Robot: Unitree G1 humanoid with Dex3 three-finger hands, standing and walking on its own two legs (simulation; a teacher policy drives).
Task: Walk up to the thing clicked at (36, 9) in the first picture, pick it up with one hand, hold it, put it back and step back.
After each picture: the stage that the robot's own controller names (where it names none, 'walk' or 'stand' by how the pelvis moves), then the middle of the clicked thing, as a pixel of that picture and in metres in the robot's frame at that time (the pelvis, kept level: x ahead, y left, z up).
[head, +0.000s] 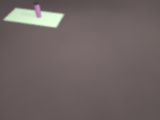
stand; (37, 9) +2.14 +0.60 -0.65
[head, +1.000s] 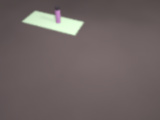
walk; (57, 14) +2.04 +0.27 -0.63
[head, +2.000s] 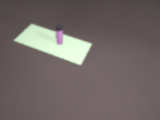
walk; (59, 34) +1.39 +0.16 -0.65
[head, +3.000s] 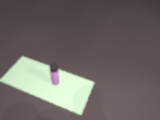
walk; (54, 74) +0.88 +0.19 -0.65
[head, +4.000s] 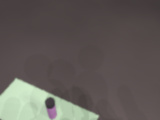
walk; (51, 108) +0.54 +0.19 -0.65
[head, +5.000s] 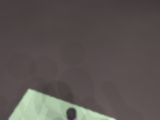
walk; (72, 119) +0.46 +0.05 -0.63
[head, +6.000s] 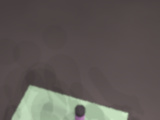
stand; (79, 115) +0.40 +0.02 -0.60
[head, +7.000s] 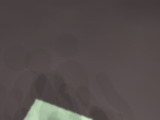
stand; out of the picture +0.37 +0.01 -0.65
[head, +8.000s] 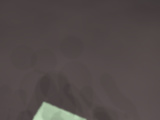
stand; out of the picture +0.34 -0.02 -0.65
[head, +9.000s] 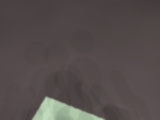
stand; out of the picture +0.34 +0.00 -0.62
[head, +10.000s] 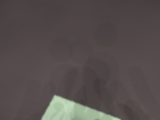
walk; out of the picture +0.34 +0.03 -0.63
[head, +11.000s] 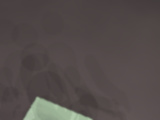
stand; out of the picture +0.26 -0.06 -0.62
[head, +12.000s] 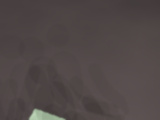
stand; out of the picture +0.26 +0.00 -0.64
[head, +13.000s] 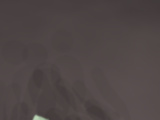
stand; out of the picture +0.25 +0.01 -0.66
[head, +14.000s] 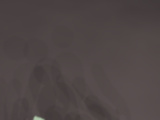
stand; out of the picture +0.23 +0.00 -0.66
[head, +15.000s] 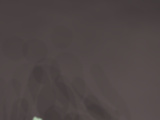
stand; out of the picture +0.23 +0.01 -0.66
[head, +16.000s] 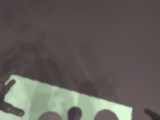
go down; (73, 116) +0.28 +0.01 -0.44
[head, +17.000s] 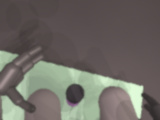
go down; (73, 97) +0.31 +0.04 -0.27
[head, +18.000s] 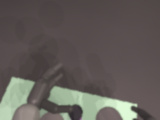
go down; (75, 115) +0.30 +0.02 -0.41
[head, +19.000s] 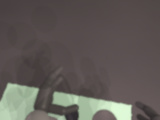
go down; (72, 118) +0.30 +0.02 -0.43
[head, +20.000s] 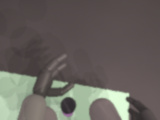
go down; (68, 108) +0.31 +0.02 -0.38
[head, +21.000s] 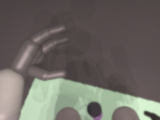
go down; (95, 112) +0.29 +0.02 -0.42
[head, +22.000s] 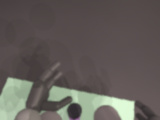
go down; (74, 114) +0.30 +0.01 -0.41
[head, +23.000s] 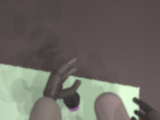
go down; (72, 102) +0.32 +0.03 -0.32
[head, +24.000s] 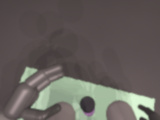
go down; (88, 107) +0.31 +0.02 -0.38
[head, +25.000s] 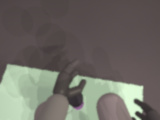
go down; (76, 101) +0.32 +0.02 -0.35
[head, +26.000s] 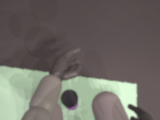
go down; (70, 101) +0.32 +0.03 -0.32
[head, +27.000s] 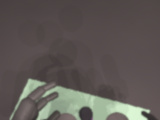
go down; (86, 117) +0.30 +0.03 -0.44
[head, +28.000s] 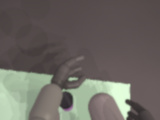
go down; (66, 102) +0.32 +0.04 -0.35
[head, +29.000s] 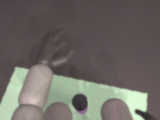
go down; (80, 105) +0.32 +0.03 -0.36
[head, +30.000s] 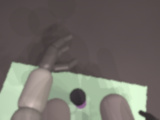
go down; (79, 100) +0.32 +0.03 -0.34
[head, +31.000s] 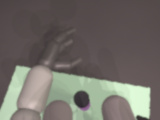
go down; (83, 102) +0.32 +0.02 -0.35
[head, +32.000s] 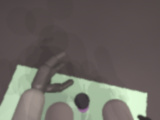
go down; (82, 103) +0.32 +0.02 -0.38
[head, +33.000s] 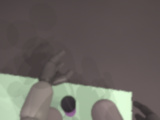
lift; (69, 107) +0.32 +0.03 -0.37
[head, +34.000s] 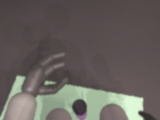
go down; (80, 110) +0.31 +0.03 -0.40
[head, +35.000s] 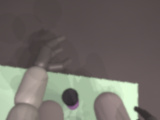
go down; (71, 100) +0.33 +0.03 -0.32
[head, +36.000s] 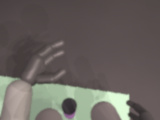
go down; (69, 109) +0.32 +0.03 -0.38
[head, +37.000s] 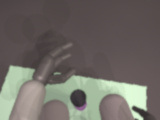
go down; (79, 101) +0.32 +0.02 -0.33
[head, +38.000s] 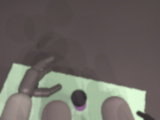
go down; (79, 101) +0.33 +0.03 -0.34
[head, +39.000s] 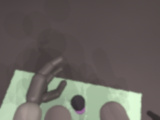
go down; (79, 105) +0.32 +0.04 -0.40
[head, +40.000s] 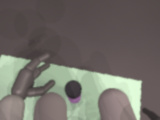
go down; (73, 93) +0.34 +0.04 -0.30
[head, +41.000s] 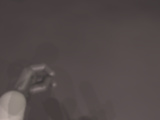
hold; out of the picture +0.27 +0.02 -0.61
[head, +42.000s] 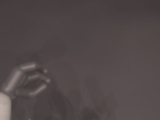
hold; out of the picture +0.26 +0.02 -0.62
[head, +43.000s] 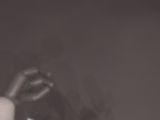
hold; out of the picture +0.26 +0.02 -0.62
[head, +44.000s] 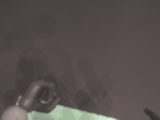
crouch; out of the picture +0.29 +0.02 -0.56
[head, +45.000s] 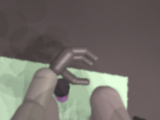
go down; (61, 92) +0.35 +0.05 -0.29
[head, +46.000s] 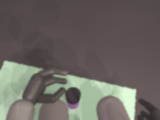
go down; (73, 99) +0.34 +0.04 -0.35
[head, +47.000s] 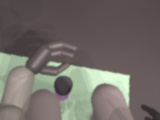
go down; (62, 90) +0.35 +0.05 -0.26
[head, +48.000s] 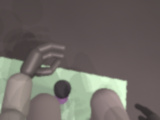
go down; (61, 93) +0.35 +0.05 -0.29
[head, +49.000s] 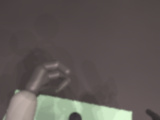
hold; out of the picture +0.31 +0.04 -0.49
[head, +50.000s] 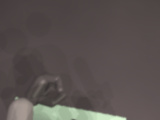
hold; out of the picture +0.29 +0.03 -0.56
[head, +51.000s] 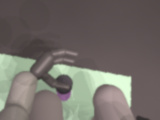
withdraw; (63, 89) +0.36 +0.05 -0.26
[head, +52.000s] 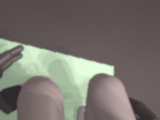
stand; (31, 90) +0.31 +0.14 -0.20
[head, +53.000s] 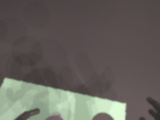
withdraw; out of the picture +0.25 +0.19 -0.54
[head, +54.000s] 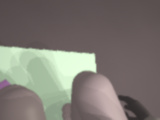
stand; out of the picture +0.28 +0.24 -0.27
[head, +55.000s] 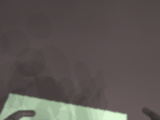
stand; out of the picture +0.27 +0.21 -0.58
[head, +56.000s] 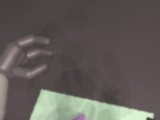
stand; out of the picture +0.30 +0.20 -0.63
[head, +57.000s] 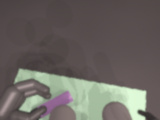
lower; (52, 105) +0.35 +0.22 -0.48
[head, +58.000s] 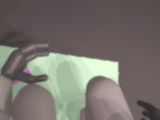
withdraw; (1, 82) +0.39 +0.27 -0.31
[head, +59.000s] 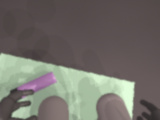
hold; (34, 86) +0.42 +0.25 -0.43
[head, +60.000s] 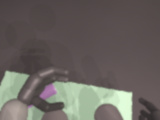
hold; (36, 97) +0.42 +0.25 -0.48
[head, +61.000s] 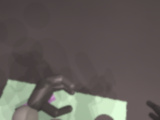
crouch; (36, 104) +0.41 +0.25 -0.56
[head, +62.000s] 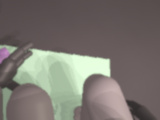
withdraw; out of the picture +0.45 +0.31 -0.29
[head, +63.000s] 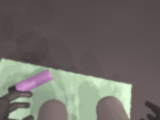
hold; (31, 83) +0.46 +0.27 -0.45
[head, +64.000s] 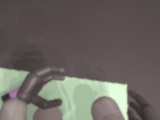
hold; (25, 90) +0.46 +0.27 -0.44
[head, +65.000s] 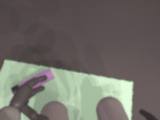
hold; (33, 82) +0.46 +0.28 -0.48
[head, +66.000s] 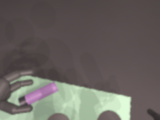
crouch; (39, 94) +0.45 +0.26 -0.55
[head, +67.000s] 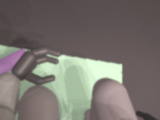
withdraw; (2, 66) +0.48 +0.30 -0.32
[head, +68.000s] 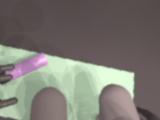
hold; (23, 68) +0.49 +0.28 -0.35
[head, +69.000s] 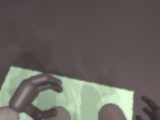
hold; (37, 87) +0.47 +0.27 -0.50
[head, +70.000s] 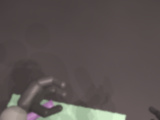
hold; (36, 113) +0.45 +0.27 -0.60
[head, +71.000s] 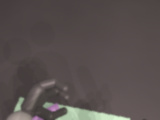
crouch; (42, 115) +0.44 +0.26 -0.63
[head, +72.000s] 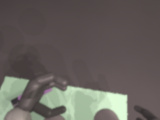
crouch; (32, 94) +0.47 +0.27 -0.52
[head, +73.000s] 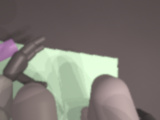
withdraw; out of the picture +0.49 +0.33 -0.29
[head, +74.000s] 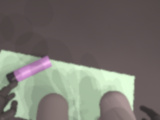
walk; (30, 70) +0.51 +0.29 -0.42
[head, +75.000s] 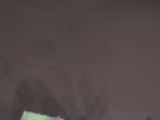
stand; out of the picture +0.45 +0.26 -0.68
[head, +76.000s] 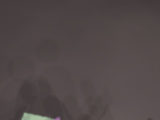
stand; out of the picture +0.44 +0.27 -0.68
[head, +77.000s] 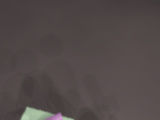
stand; out of the picture +0.45 +0.28 -0.70
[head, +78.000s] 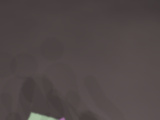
stand; out of the picture +0.46 +0.26 -0.75
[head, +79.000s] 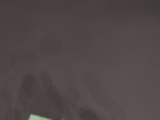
stand; out of the picture +0.44 +0.26 -0.75
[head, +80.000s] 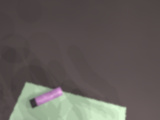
walk; (46, 97) +0.50 +0.21 -0.73
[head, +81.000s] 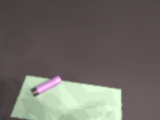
walk; (46, 86) +0.65 +0.27 -0.72
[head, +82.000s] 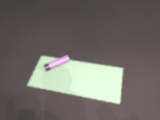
walk; (56, 63) +0.96 +0.32 -0.73
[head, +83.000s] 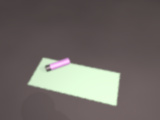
stand; (57, 64) +1.07 +0.24 -0.73
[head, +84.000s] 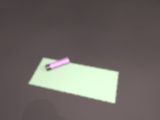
stand; (57, 64) +1.11 +0.25 -0.75
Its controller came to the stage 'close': yes
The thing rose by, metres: 0.00
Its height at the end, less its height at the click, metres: -0.09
